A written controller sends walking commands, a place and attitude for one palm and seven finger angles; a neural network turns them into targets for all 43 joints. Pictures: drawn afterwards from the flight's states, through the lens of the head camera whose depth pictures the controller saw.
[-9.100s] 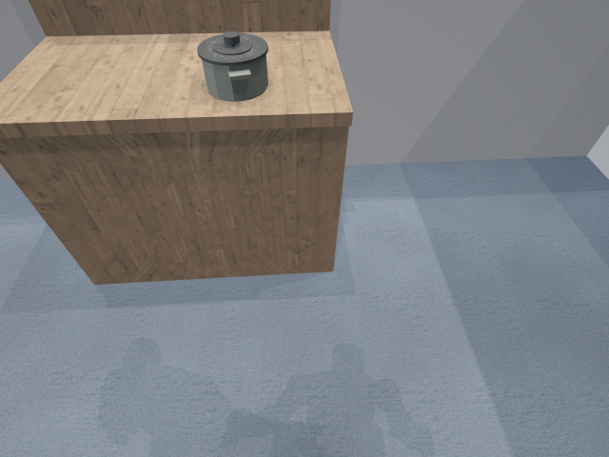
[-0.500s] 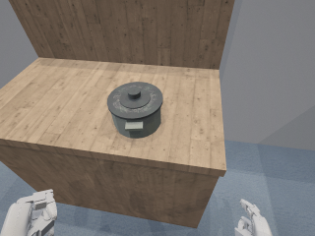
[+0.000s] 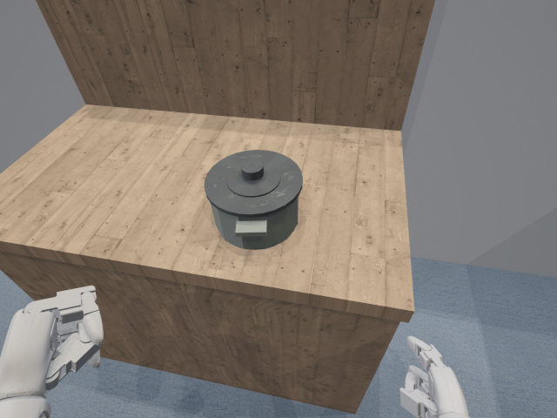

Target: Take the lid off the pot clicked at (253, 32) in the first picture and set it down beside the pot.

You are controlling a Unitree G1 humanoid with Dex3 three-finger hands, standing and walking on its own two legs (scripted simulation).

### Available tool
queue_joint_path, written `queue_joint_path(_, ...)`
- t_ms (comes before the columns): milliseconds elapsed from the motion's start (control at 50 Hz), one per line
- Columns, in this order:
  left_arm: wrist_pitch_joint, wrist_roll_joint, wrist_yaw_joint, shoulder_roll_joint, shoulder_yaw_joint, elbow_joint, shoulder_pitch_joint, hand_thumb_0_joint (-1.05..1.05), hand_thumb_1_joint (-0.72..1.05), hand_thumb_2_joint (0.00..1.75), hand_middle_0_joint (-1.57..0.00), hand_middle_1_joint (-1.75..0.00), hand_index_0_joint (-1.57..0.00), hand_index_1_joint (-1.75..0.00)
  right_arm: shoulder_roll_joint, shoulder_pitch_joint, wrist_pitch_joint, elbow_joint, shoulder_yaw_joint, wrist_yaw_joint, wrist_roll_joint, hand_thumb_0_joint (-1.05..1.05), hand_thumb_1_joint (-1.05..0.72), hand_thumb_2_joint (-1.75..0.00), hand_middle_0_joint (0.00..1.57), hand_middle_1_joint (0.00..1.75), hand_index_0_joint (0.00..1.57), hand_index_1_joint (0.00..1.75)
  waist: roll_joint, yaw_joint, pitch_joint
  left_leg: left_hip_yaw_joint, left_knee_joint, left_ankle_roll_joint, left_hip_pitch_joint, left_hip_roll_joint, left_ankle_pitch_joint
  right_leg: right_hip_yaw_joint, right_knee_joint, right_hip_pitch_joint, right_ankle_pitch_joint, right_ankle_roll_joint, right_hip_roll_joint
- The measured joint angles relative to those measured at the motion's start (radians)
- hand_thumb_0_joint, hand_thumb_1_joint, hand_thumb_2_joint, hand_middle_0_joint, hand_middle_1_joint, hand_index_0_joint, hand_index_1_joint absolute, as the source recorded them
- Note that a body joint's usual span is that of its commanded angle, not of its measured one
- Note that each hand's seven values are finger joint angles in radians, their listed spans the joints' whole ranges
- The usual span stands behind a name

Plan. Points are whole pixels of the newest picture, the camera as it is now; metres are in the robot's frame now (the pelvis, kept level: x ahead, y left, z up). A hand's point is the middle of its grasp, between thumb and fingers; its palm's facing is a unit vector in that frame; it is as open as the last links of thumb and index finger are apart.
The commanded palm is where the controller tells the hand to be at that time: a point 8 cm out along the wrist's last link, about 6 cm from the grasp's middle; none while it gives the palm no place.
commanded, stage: reach forward and open the fingers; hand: left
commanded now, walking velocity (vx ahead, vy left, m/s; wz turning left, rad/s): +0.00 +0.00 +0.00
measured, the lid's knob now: (252, 169) +0.49 +0.12 +0.10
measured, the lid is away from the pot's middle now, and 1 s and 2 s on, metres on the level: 0.00 0.00 0.00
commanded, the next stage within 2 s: move the open hand above the knob in 1.18 s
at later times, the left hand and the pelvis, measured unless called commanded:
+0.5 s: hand (71, 316) +0.19 +0.28 +0.11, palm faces -0.18 -0.05 -0.98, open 3.5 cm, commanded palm +0.17 +0.27 +0.18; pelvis -0.02 +0.02 +0.00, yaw +0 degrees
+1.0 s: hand (73, 269) +0.23 +0.28 +0.15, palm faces -0.12 +0.00 -0.99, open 9.3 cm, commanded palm +0.21 +0.27 +0.22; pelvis -0.05 +0.03 +0.00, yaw +1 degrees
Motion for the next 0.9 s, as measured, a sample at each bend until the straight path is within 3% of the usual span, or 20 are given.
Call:
queue_joint_path(100, -0.006, -0.002, 0.003, 0.008, 0.013, -0.025, -0.02, 0.02, 0.9, 0.9, -1.3, -1.5, -1.3, -1.5, -0.004, 0.013, 0.002, 0.011, 0.002, 0.004, 0.0, 0.01, -0.9, -0.9, 0.2, 0.3, 0.2, 0.3, 0.002, -0.005, 0.002, 0.004, 0.003, 0.005, 0.0, -0.005, -0.001, 0.004, 0.006, -0.002, -0.001, 0.006, -0.005)
queue_joint_path(180, 0.103, 0.372, 0.048, 0.099, -0.036, -0.082, -0.056, 0.02, 0.88, 0.91, -1.3, -1.48, -1.29, -1.48, -0.039, 0.011, 0.08, -0.027, 0.013, 0.02, -0.011, 0.01, -0.9, -0.9, 0.2, 0.3, 0.2, 0.3, 0.009, 0.013, -0.022, 0.024, 0.034, 0.01, -0.06, -0.006, -0.009, 0.021, 0.054, -0.076, -0.011, 0.007, -0.009)
queue_joint_path(220, 0.147, 0.527, 0.048, 0.15, -0.055, -0.095, -0.055, 0.02, 0.85, 0.92, -1.29, -1.45, -1.28, -1.45, -0.056, -0.01, 0.133, -0.038, 0.013, 0.034, -0.009, 0.01, -0.9, -0.9, 0.2, 0.3, 0.2, 0.3, 0.02, 0.015, -0.032, 0.038, 0.042, 0.013, -0.083, -0.006, -0.01, 0.035, 0.071, -0.108, -0.011, 0.009, -0.009)
queue_joint_path(280, 0.195, 0.69, 0.008, 0.232, -0.076, -0.077, -0.073, 0.01, 0.8, 0.95, -1.27, -1.39, -1.26, -1.39, -0.076, -0.045, 0.205, -0.048, 0.009, 0.043, 0.003, 0.01, -0.9, -0.9, 0.2, 0.3, 0.2, 0.3, 0.037, 0.012, -0.039, 0.049, 0.047, 0.019, -0.105, -0.006, -0.007, 0.046, 0.081, -0.134, -0.008, 0.014, -0.01)
queue_joint_path(320, 0.211, 0.747, -0.038, 0.273, -0.089, -0.051, -0.102, 0.01, 0.75, 0.98, -1.26, -1.34, -1.25, -1.33, -0.089, -0.061, 0.23, -0.049, 0.003, 0.044, 0.014, 0.01, -0.9, -0.9, 0.2, 0.3, 0.2, 0.3, 0.05, 0.01, -0.04, 0.048, 0.046, 0.023, -0.109, -0.009, -0.003, 0.044, 0.078, -0.137, -0.004, 0.017, -0.013)
queue_joint_path(380, 0.209, 0.77, -0.124, 0.316, -0.101, -0.022, -0.14, 0.01, 0.67, 1.03, -1.23, -1.25, -1.22, -1.25, -0.102, -0.073, 0.24, -0.051, -0.005, 0.043, 0.027, 0.01, -0.9, -0.9, 0.2, 0.3, 0.2, 0.3, 0.066, 0.003, -0.049, 0.04, 0.039, 0.027, -0.109, -0.014, 0.004, 0.036, 0.066, -0.131, 0.003, 0.022, -0.018)
queue_joint_path(480, 0.171, 0.759, -0.264, 0.361, -0.118, 0.012, -0.225, 0.01, 0.52, 1.12, -1.18, -1.09, -1.17, -1.08, -0.111, -0.078, 0.226, -0.054, -0.011, 0.041, 0.037, 0.01, -0.91, -0.9, 0.2, 0.3, 0.2, 0.3, 0.077, -0.001, -0.043, 0.018, 0.022, 0.033, -0.099, -0.024, 0.021, 0.015, 0.039, -0.108, 0.017, 0.029, -0.027)
queue_joint_path(560, 0.125, 0.753, -0.341, 0.394, -0.113, 0.027, -0.301, 0.01, 0.4, 1.18, -1.14, -0.95, -1.13, -0.94, -0.109, -0.079, 0.214, -0.054, -0.008, 0.047, 0.035, 0.01, -0.91, -0.9, 0.2, 0.3, 0.19, 0.3, 0.074, 0.004, -0.026, 0.006, 0.01, 0.034, -0.095, -0.029, 0.038, 0.002, 0.019, -0.096, 0.033, 0.03, -0.031)
queue_joint_path(760, 0.074, 0.758, -0.392, 0.398, -0.12, 0.075, -0.472, 0.0, 0.11, 1.3, -1.02, -0.6, -1.01, -0.59, -0.083, -0.069, 0.201, -0.035, 0.003, 0.066, 0.034, 0.01, -0.91, -0.9, 0.2, 0.3, 0.2, 0.3, 0.061, 0.017, 0.008, -0.002, -0.003, 0.039, -0.102, -0.037, 0.07, -0.007, 0.009, -0.101, 0.06, 0.032, -0.039)
queue_joint_path(900, 0.092, 0.767, -0.413, 0.399, -0.15, 0.161, -0.603, 0.0, -0.09, 1.37, -0.94, -0.35, -0.93, -0.35, -0.071, -0.068, 0.2, -0.018, 0.013, 0.067, 0.039, 0.01, -0.9, -0.9, 0.2, 0.3, 0.2, 0.3, 0.055, 0.009, 0.016, 0.003, -0.005, 0.043, -0.106, -0.045, 0.082, -0.003, 0.029, -0.116, 0.062, 0.035, -0.048)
